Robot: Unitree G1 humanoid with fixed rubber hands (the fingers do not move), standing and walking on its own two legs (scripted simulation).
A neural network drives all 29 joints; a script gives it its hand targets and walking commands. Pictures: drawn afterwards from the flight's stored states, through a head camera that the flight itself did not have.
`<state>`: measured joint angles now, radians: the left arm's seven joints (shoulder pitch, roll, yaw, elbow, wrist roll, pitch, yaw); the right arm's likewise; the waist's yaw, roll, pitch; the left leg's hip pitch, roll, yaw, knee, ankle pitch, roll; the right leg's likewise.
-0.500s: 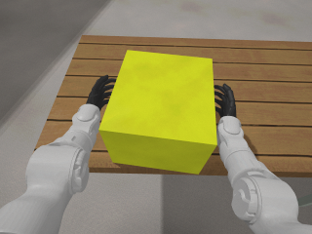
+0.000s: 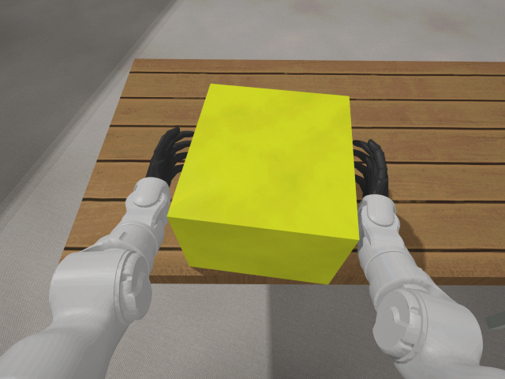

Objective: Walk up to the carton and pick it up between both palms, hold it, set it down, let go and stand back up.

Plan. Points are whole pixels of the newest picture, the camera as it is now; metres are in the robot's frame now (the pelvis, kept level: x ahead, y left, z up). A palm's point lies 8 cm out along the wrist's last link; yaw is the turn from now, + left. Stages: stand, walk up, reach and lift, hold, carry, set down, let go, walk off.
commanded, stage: reach and lift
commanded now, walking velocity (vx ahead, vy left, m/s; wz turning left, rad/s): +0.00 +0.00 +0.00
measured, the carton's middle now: (268, 182) +0.46 -0.03 +0.00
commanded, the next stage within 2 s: none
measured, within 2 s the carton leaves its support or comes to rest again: leaves its support in 0.56 s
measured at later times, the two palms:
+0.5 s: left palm (163, 181) +0.43 +0.15 +0.06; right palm (380, 196) +0.39 -0.20 +0.05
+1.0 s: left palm (162, 184) +0.41 +0.14 +0.08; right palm (396, 189) +0.38 -0.21 +0.09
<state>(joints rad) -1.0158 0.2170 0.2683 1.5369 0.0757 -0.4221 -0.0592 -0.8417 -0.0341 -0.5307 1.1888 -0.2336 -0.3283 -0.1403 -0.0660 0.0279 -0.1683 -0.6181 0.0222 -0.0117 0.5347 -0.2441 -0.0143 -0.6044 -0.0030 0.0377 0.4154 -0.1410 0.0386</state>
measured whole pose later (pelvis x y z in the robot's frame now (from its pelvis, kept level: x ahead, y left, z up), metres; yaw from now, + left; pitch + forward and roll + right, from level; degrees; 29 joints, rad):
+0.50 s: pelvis +0.01 +0.00 +0.01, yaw +0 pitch +16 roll -2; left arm -0.85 0.16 0.15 1.32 0.04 -0.36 -0.01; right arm -0.73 -0.03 -0.45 1.10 -0.18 -0.30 -0.12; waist -0.07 0.04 -0.17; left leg -0.52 0.02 -0.01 0.46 -0.22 -0.01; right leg -0.49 -0.01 0.04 0.31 -0.10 0.04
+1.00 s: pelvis -0.01 +0.00 +0.01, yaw +0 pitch +14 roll -2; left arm -0.75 0.16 0.00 1.12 -0.14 -0.16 0.06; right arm -0.71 -0.11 -0.22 0.97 0.06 -0.07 -0.14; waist -0.07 0.05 -0.22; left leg -0.50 0.02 -0.01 0.46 -0.20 -0.01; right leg -0.48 0.00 0.04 0.32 -0.09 0.04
